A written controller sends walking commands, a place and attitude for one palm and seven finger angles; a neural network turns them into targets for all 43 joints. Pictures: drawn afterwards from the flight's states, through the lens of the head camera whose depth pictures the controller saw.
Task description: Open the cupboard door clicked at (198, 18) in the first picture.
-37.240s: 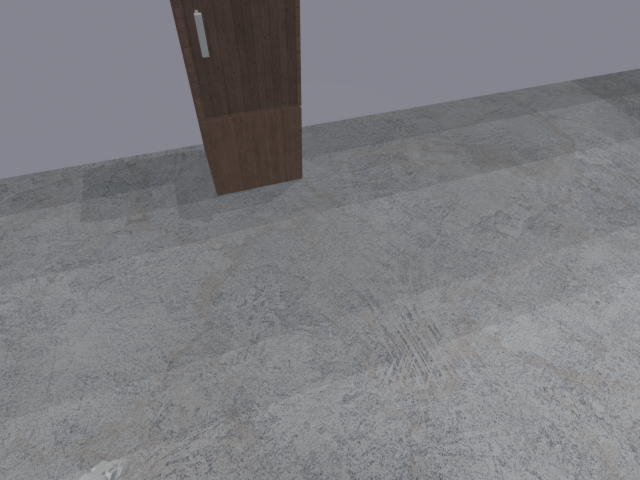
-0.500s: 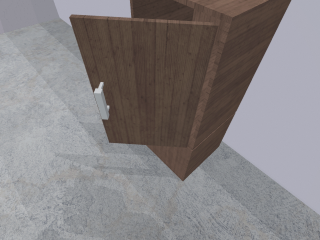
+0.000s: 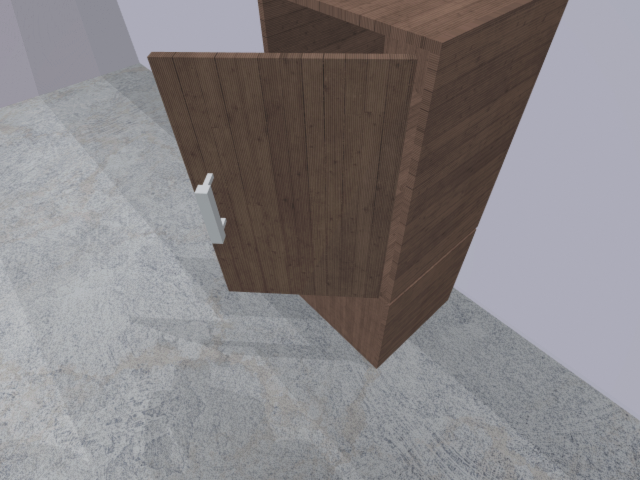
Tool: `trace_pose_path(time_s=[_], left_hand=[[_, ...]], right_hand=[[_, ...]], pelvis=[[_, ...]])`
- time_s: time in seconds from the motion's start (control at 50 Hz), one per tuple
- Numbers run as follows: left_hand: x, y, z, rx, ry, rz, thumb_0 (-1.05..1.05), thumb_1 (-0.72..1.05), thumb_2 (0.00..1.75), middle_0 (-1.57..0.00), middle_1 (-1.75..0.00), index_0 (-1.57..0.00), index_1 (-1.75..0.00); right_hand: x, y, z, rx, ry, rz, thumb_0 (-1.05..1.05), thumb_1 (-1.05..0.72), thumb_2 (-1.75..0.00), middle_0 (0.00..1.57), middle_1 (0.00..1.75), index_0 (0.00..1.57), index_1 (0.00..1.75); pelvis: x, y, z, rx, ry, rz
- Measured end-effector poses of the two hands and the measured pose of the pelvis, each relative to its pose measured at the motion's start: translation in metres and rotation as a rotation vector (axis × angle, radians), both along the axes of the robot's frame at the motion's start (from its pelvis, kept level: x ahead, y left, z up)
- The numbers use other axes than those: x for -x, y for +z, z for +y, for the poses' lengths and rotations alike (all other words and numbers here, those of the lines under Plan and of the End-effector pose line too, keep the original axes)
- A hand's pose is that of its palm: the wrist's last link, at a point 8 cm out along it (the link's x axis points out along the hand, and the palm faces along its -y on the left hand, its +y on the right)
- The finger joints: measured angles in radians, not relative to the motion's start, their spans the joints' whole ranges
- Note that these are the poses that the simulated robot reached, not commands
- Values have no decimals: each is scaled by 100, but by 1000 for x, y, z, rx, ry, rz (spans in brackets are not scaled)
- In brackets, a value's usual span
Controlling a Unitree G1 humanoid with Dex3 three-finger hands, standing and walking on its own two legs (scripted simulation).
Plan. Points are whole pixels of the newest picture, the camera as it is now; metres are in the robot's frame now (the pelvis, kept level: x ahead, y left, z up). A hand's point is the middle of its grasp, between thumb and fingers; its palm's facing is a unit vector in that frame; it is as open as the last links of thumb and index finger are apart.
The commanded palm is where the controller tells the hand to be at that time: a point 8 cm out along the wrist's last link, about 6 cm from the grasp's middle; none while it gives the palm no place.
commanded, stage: look again from close up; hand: left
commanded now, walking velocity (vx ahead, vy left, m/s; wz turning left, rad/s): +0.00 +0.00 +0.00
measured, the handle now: (213, 208) +0.58 +0.24 -0.03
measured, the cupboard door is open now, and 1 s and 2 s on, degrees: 44 44 44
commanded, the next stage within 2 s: raise the hand with hooked fingers in 0.60 s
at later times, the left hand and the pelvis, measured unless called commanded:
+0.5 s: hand out of the picture +0.05 +0.16 -0.17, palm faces +0.02 -0.98 -0.21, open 7.3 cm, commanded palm none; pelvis +0.04 -0.02 +0.00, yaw +0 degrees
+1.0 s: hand (220, 371) +0.25 +0.15 +0.00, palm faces +0.05 -1.00 +0.01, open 7.9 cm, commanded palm +0.17 +0.21 -0.06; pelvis +0.02 -0.03 -0.03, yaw +1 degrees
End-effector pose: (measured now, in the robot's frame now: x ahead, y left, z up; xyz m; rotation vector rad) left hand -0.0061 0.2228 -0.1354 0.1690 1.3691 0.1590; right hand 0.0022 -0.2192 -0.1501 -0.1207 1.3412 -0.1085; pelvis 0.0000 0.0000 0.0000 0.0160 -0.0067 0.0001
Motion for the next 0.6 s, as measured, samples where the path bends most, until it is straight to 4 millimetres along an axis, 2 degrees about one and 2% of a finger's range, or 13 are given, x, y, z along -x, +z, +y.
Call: trace_pose_path(time_s=[0.12, 0.24, 0.34, 0.6], left_hand=[[-8, -1, -8, 9, -3, 14, 1, 91, 90, -20, -30, -20, -29], [-21, -2, -12, 7, -3, 20, 1, 92, 90, -20, -30, -20, -29], [-33, -2, -15, 3, 0, 13, 1, 93, 90, -20, -30, -20, -29], [-52, -4, -21, 5, 12, 3, 1, 93, 90, -20, -30, -20, -29]], right_hand=[[17, 0, 1, -12, -16, 77, 0, -91, -90, 20, 30, 20, 30], [20, 1, 1, -17, -27, 119, 0, -91, -90, 20, 30, 19, 30], [9, 2, 0, -17, -26, 121, 0, -91, -90, 20, 30, 19, 30], [-36, 3, -16, 16, -8, 67, 1, -92, -90, 20, 30, 20, 30]], pelvis=[[-7, 2, -6, 0, 0, 7], [-18, 3, -11, 1, 1, 8], [-27, 3, -15, 2, 4, 8], [-45, 3, -22, 7, 7, 7]])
